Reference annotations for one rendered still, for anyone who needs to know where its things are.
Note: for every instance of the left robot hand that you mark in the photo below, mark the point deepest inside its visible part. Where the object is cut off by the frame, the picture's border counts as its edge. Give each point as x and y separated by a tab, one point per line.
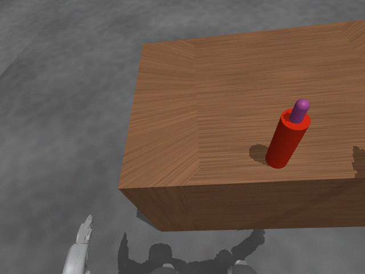
76	261

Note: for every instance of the bottle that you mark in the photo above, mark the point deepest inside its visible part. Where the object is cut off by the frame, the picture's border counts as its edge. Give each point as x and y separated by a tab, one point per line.
290	129

